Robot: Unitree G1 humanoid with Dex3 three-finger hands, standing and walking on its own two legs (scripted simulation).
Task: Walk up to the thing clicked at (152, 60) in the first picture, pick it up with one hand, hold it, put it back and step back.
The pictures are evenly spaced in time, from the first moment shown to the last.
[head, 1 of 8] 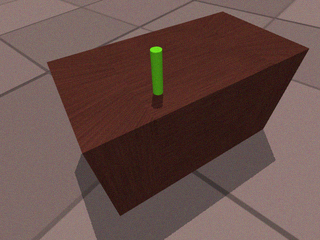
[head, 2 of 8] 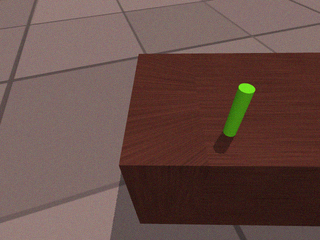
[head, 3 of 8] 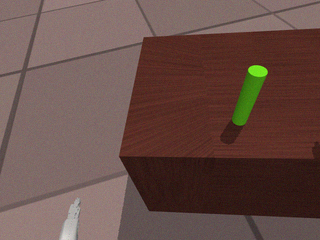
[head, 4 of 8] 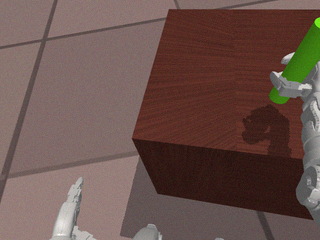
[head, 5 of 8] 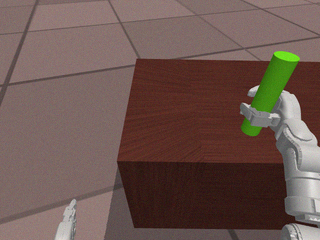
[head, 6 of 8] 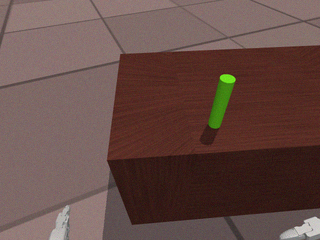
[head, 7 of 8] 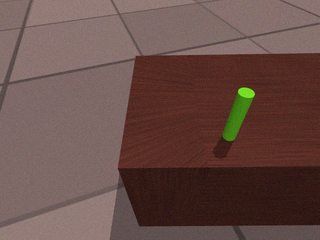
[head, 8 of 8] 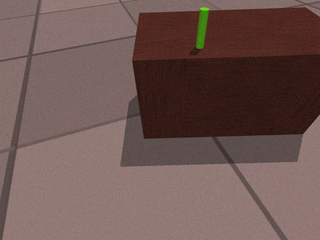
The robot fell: no
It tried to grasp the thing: yes
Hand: right
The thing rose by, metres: 0.24
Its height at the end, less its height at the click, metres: +0.00
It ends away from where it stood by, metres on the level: 0.01
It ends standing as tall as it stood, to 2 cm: yes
